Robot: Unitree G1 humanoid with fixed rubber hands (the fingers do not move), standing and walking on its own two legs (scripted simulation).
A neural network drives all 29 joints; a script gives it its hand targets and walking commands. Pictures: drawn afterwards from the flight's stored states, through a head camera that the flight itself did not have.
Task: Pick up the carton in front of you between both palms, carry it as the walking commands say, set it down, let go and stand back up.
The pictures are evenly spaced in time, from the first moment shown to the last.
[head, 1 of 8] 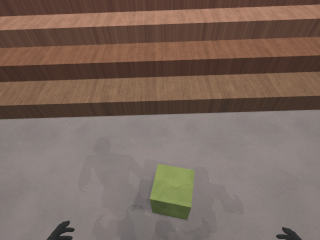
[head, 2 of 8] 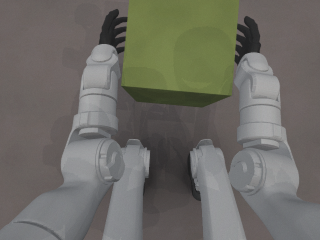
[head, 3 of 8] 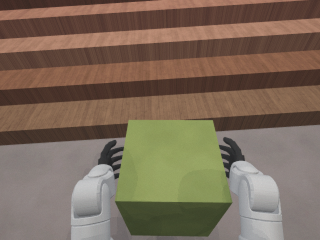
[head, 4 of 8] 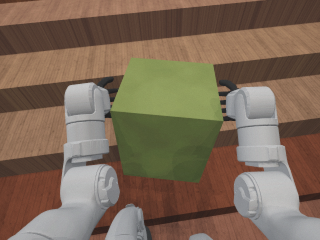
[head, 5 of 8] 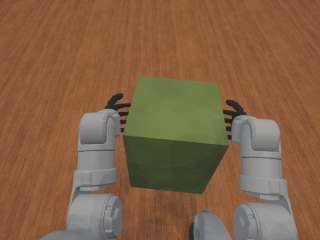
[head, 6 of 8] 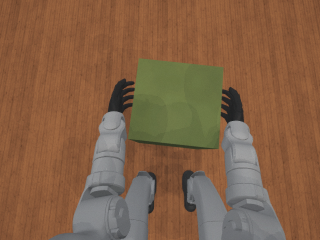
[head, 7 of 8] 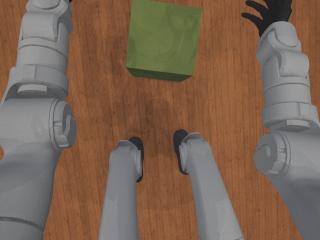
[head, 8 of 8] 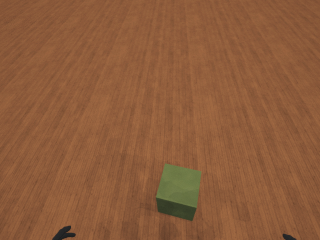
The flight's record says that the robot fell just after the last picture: no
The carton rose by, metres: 2.43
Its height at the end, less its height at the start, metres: +1.67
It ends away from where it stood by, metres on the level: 5.10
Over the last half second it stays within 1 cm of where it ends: yes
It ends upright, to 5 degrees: yes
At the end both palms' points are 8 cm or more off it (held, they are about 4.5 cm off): yes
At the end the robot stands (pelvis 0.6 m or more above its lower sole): yes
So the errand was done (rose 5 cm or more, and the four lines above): yes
